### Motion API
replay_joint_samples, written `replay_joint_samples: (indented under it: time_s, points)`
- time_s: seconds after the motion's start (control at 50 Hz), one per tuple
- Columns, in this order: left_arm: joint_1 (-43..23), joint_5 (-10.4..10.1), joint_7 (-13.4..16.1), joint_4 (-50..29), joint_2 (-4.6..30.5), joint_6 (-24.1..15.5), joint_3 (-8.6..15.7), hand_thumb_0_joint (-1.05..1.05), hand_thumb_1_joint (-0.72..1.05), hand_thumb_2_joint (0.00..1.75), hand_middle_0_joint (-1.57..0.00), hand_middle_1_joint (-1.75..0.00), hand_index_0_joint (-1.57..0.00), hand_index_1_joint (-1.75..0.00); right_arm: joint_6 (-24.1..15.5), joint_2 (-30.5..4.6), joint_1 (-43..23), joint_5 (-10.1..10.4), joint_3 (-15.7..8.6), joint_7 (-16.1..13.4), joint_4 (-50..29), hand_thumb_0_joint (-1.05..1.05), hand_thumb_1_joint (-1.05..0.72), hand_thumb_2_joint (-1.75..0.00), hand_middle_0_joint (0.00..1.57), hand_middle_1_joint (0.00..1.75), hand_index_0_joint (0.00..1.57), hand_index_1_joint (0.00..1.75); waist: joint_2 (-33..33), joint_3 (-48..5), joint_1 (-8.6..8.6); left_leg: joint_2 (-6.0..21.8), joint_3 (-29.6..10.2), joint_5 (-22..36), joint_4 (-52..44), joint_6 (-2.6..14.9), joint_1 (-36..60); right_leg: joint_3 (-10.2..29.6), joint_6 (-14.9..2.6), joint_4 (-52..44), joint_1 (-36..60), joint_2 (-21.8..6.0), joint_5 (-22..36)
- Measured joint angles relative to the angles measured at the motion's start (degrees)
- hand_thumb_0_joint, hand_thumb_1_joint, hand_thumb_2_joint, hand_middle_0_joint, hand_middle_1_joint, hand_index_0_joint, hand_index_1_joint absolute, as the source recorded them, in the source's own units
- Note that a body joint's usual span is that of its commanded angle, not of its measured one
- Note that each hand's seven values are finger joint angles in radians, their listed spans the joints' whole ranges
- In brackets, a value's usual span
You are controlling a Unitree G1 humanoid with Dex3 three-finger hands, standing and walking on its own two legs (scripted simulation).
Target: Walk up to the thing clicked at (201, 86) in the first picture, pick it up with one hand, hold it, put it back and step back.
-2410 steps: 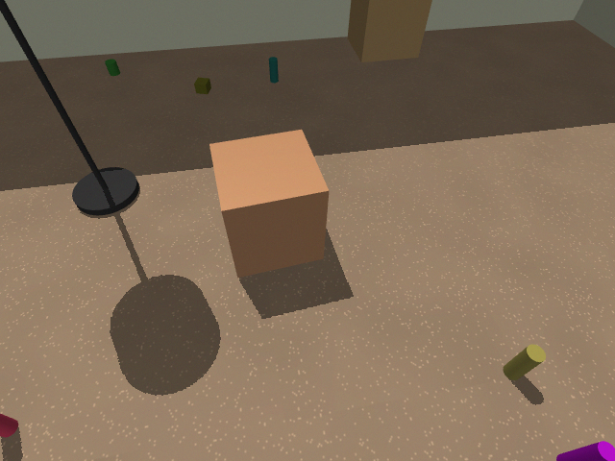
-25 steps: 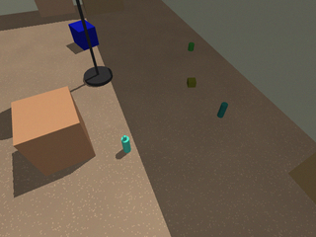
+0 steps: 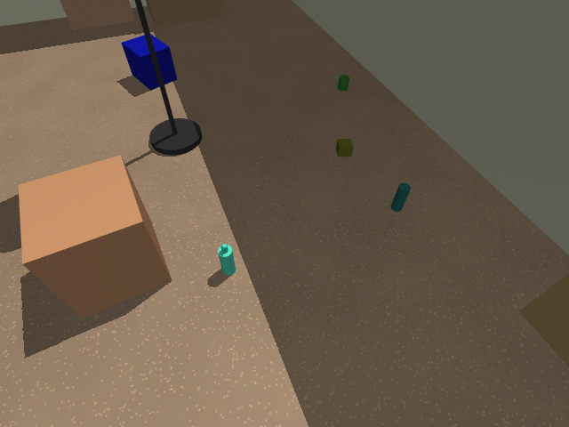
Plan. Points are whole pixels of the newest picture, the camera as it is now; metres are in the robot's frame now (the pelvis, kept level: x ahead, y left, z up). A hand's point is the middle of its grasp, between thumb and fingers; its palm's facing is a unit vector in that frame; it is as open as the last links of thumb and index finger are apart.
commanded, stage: stand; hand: right
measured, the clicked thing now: (344, 147) +1.52 -0.32 -0.75
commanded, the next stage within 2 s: walk up in 0.28 s
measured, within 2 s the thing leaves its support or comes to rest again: neither
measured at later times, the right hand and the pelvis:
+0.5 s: hand out of the picture +0.09 -0.27 -0.15, palm faces -0.01 +0.92 -0.39, open 7.3 cm; pelvis +0.03 +0.02 -0.02, yaw +1 degrees
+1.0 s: hand (452, 347) +0.27 -0.30 -0.16, palm faces -0.03 +0.95 -0.32, open 7.4 cm; pelvis +0.23 -0.03 -0.01, yaw -1 degrees
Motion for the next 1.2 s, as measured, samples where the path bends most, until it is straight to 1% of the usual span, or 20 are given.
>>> replay_joint_samples:
  time_s: [0.28,0.3,0.34,0.38,0.44,0.48,0.5,0.54,0.58,0.62,0.7,0.76,0.8,0.82,0.84,0.88,0.92,0.96,1.06,1.2]
  points:
    - [0.1,0.0,0.1,-0.4,0.0,0.0,0.0,0.00,0.90,0.90,-0.21,-0.30,-0.20,-0.30,-0.1,0.0,0.2,0.0,0.0,-0.1,-0.1,0.00,-0.91,-0.90,0.20,0.30,0.20,0.30,0.0,-0.2,0.00,0.0,0.1,0.0,-0.1,0.00,0.4,0.1,-0.01,0.1,0.3,0.0,-0.1]
    - [0.5,0.2,-0.4,-0.9,0.0,0.0,0.5,0.00,0.90,0.90,-0.21,-0.30,-0.20,-0.30,-0.1,0.0,0.4,-0.2,-0.5,0.4,-0.5,0.00,-0.91,-0.90,0.20,0.30,0.20,0.30,0.0,-0.4,-0.01,0.0,0.2,-1.8,1.1,0.48,-0.1,0.1,-0.60,1.2,-0.2,0.0,-1.8]
    - [2.1,0.8,-1.6,-2.2,0.2,-0.5,1.8,0.00,0.90,0.90,-0.21,-0.30,-0.20,-0.30,-0.5,-0.4,1.8,-0.8,-1.7,1.7,-1.6,0.00,-0.91,-0.90,0.20,0.30,0.20,0.30,0.1,-1.6,-0.23,-0.1,0.1,-9.4,5.7,1.97,-2.0,0.0,-2.17,5.0,-1.7,0.1,-8.5]
    - [3.6,1.1,-2.5,-3.5,0.8,-0.9,2.8,0.00,0.90,0.90,-0.21,-0.30,-0.20,-0.30,-0.7,-1.2,3.1,-1.2,-2.7,2.7,-2.7,0.00,-0.91,-0.90,0.20,0.30,0.20,0.30,0.3,-2.7,-0.55,0.1,0.1,-13.5,9.8,3.30,-3.9,-0.2,-3.03,7.4,-2.8,0.2,-10.9]
    - [4.8,1.4,-3.1,-5.0,1.9,-1.3,4.1,0.00,0.90,0.90,-0.21,-0.30,-0.20,-0.30,-1.0,-2.7,4.6,-1.4,-3.9,3.3,-3.8,0.00,-0.91,-0.90,0.20,0.30,0.20,0.30,0.2,-2.0,-1.12,0.5,2.1,-12.0,13.5,3.42,-5.3,-1.0,-2.24,9.1,-2.6,-0.5,-6.7]
    - [5.8,1.7,-3.3,-5.6,2.7,-0.8,4.8,0.00,0.90,0.90,-0.21,-0.30,-0.20,-0.30,-1.3,-3.3,5.8,-1.5,-4.7,3.6,-3.8,0.00,-0.91,-0.90,0.20,0.30,0.20,0.30,-0.9,-2.1,-0.83,0.0,3.4,-9.5,13.3,2.54,-4.0,-0.4,-1.98,12.3,-2.7,-1.6,-9.7]
    - [6.4,1.7,-3.2,-5.8,3.2,-0.3,5.0,0.00,0.90,0.90,-0.21,-0.30,-0.20,-0.30,-1.9,-3.4,6.6,-1.7,-4.9,3.6,-4.2,0.00,-0.91,-0.90,0.20,0.30,0.20,0.30,-1.8,-2.4,-0.73,-0.6,4.3,-9.0,12.9,1.99,-3.3,0.7,-2.71,15.8,-3.9,-2.2,-13.5]
    - [7.1,1.5,-2.8,-5.7,3.9,0.6,4.9,0.01,0.90,0.90,-0.21,-0.30,-0.20,-0.30,-3.1,-3.3,8.2,-1.9,-5.2,3.4,-5.2,0.00,-0.91,-0.90,0.20,0.30,0.20,0.30,-2.7,-3.0,-1.21,-1.0,5.4,-9.9,11.6,2.07,-1.8,3.8,-3.02,26.2,-8.7,-0.7,-16.2]
    - [7.1,1.2,-2.8,-5.7,4.5,0.4,4.7,0.01,0.90,0.90,-0.21,-0.30,-0.20,-0.30,-3.7,-3.0,9.8,-1.6,-4.9,3.1,-6.1,0.00,-0.91,-0.90,0.20,0.30,0.20,0.30,-3.3,-2.4,-2.06,-1.1,5.8,-9.2,7.8,2.35,1.1,5.1,-2.78,33.4,-13.4,0.8,-14.1]
    - [6.7,0.9,-3.1,-6.5,5.0,-0.4,4.5,0.01,0.90,0.90,-0.20,-0.30,-0.20,-0.30,-3.9,-2.9,11.2,-1.2,-4.6,2.8,-6.6,0.00,-0.91,-0.90,0.20,0.30,0.20,0.30,-3.9,-1.3,-2.56,-1.1,6.2,-8.1,3.6,2.14,4.4,5.1,-2.24,34.5,-17.2,0.9,-11.2]
    - [5.1,0.9,-4.3,-8.9,4.8,-0.9,4.3,0.01,0.90,0.90,-0.20,-0.30,-0.20,-0.30,-3.6,-3.8,12.7,-0.9,-4.5,2.5,-7.5,0.00,-0.91,-0.90,0.20,0.30,0.20,0.30,-3.4,1.1,-3.02,-1.0,7.3,-9.0,0.0,1.34,9.1,3.5,-1.40,25.8,-21.7,-0.9,-6.0]
    - [3.7,1.0,-5.0,-10.3,4.1,-0.9,4.3,0.01,0.90,0.90,-0.20,-0.30,-0.20,-0.30,-3.3,-4.9,13.1,-0.7,-4.4,2.5,-8.4,0.00,-0.90,-0.90,0.20,0.30,0.20,0.30,-2.4,2.5,-3.52,-0.5,8.1,-12.4,1.3,0.31,11.5,1.4,-2.29,17.7,-21.9,-1.8,-1.2]
    - [2.9,1.1,-5.1,-11.4,3.7,-1.5,4.4,0.01,0.90,0.90,-0.20,-0.30,-0.20,-0.30,-3.0,-5.4,13.5,-0.5,-4.2,2.4,-8.8,0.00,-0.90,-0.90,0.20,0.30,0.20,0.30,-1.0,2.9,-3.75,0.9,8.0,-16.8,6.8,0.22,11.3,-0.3,-3.35,14.7,-20.2,-1.0,3.9]
    - [2.4,1.4,-4.9,-12.0,3.3,-2.1,4.7,0.01,0.90,0.90,-0.20,-0.30,-0.20,-0.30,-2.7,-5.5,13.3,-0.4,-4.1,2.1,-8.7,0.00,-0.90,-0.90,0.20,0.30,0.20,0.30,0.3,3.5,-3.69,2.6,7.6,-18.9,13.4,1.15,9.3,-1.4,-3.57,16.4,-19.9,-0.2,4.8]
    - [2.1,1.6,-4.6,-13.0,3.1,-2.7,4.9,0.01,0.90,0.90,-0.21,-0.30,-0.20,-0.30,-2.2,-5.0,12.8,-0.1,-3.9,1.9,-8.5,0.00,-0.91,-0.90,0.20,0.30,0.20,0.30,0.8,3.9,-3.38,2.6,5.5,-19.2,22.4,2.31,5.9,-1.9,-3.71,18.6,-20.0,0.3,2.8]
    - [2.2,0.5,-4.1,-14.5,2.3,-3.3,4.9,0.00,0.90,0.90,-0.21,-0.30,-0.20,-0.30,-1.7,-4.3,11.7,0.3,-3.0,1.7,-8.6,0.01,-0.91,-0.90,0.20,0.30,0.20,0.30,1.3,4.0,-2.38,0.2,0.7,-18.1,38.6,4.29,-2.0,-2.4,-4.14,19.4,-18.5,0.9,0.0]
    - [2.9,-0.2,-3.6,-15.2,1.6,-3.3,4.1,0.00,0.90,0.90,-0.21,-0.30,-0.20,-0.30,-2.1,-4.0,10.9,0.6,-2.2,2.0,-9.1,0.01,-0.91,-0.90,0.20,0.30,0.20,0.30,2.1,3.4,-2.00,-0.5,-0.6,-14.5,45.9,4.84,-8.7,-3.4,-4.35,16.7,-15.2,1.2,-0.7]
    - [4.1,-0.4,-3.3,-15.5,1.3,-3.4,3.4,0.00,0.90,0.90,-0.21,-0.30,-0.20,-0.30,-2.7,-3.7,10.4,0.5,-2.0,2.5,-10.0,0.01,-0.91,-0.90,0.20,0.30,0.20,0.30,2.6,2.4,-1.75,0.6,0.1,-12.0,44.9,4.32,-13.9,-4.3,-4.30,13.3,-11.8,1.4,-0.7]
    - [7.9,0.1,-3.5,-15.8,2.0,-4.1,2.9,0.00,0.90,0.90,-0.21,-0.30,-0.20,-0.30,-2.7,-3.7,9.4,-0.5,-2.7,4.4,-11.5,0.00,-0.91,-0.90,0.20,0.30,0.20,0.30,2.4,0.6,-0.49,3.7,2.5,-7.9,31.3,2.11,-20.6,-5.1,-4.56,7.9,-5.2,1.9,-2.2]
    - [12.9,0.1,-3.7,-14.5,4.5,-3.7,3.5,0.00,0.90,0.90,-0.21,-0.30,-0.20,-0.30,-2.8,-4.6,8.3,-0.9,-4.3,5.3,-11.3,0.00,-0.91,-0.90,0.20,0.30,0.20,0.30,-0.3,-1.4,1.24,4.3,4.2,1.0,16.2,2.60,-18.7,-4.4,-2.19,8.5,0.7,0.9,-8.9]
